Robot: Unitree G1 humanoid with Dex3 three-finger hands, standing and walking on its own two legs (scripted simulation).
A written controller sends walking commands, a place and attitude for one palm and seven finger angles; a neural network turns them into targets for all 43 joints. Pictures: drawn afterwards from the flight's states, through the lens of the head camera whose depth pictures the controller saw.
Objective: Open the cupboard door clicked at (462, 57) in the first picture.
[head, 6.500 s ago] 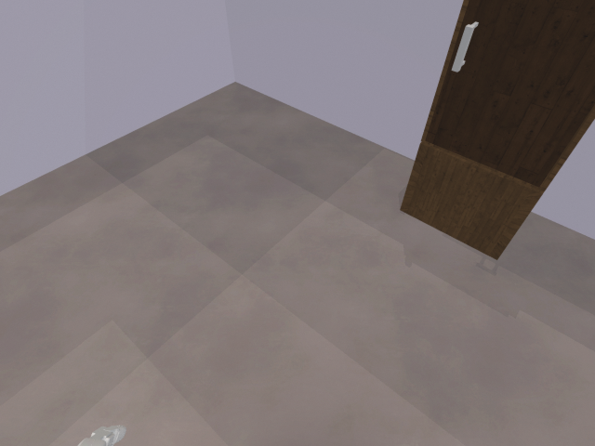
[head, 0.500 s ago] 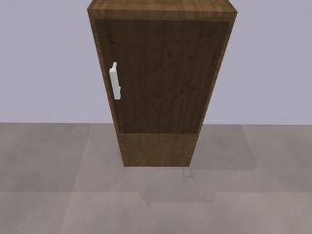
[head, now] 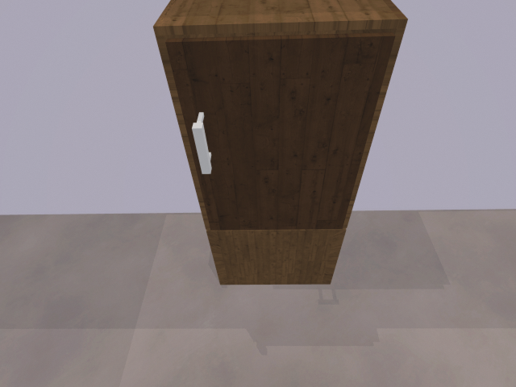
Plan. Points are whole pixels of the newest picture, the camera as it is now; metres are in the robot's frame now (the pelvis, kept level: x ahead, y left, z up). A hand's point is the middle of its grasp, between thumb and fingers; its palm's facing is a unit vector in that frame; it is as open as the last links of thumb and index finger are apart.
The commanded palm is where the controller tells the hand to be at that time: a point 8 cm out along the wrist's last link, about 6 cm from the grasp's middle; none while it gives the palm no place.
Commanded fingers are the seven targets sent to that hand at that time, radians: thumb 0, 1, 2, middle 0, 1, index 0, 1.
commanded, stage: look again from close up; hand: left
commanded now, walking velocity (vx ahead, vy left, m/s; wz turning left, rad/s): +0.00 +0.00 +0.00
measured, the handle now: (203, 143) +0.61 +0.16 +0.03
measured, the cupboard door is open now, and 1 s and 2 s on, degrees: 0 0 0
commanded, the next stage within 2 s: shuffle to correct the standing spot in 0.24 s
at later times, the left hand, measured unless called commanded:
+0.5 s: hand out of the picture +0.03 +0.16 -0.17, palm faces -0.01 -0.98 -0.20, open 7.4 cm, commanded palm none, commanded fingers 0.00 0.90 0.90 -0.20 -0.30 -0.20 -0.30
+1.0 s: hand out of the picture +0.07 +0.14 -0.17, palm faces +0.03 -0.97 -0.23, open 7.4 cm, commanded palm none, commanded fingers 0.00 0.90 0.90 -0.20 -0.30 -0.20 -0.30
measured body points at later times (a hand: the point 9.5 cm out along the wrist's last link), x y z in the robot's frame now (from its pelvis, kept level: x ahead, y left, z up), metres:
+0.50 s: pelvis +0.03 -0.02 +0.00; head +0.04 -0.02 +0.45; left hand +0.04 +0.21 -0.16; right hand +0.05 -0.24 -0.16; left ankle +0.01 +0.10 -0.73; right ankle -0.02 -0.12 -0.73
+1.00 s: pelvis +0.06 -0.04 +0.00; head +0.10 -0.05 +0.45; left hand +0.07 +0.19 -0.16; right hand +0.12 -0.27 -0.16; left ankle +0.06 +0.08 -0.73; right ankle +0.04 -0.14 -0.72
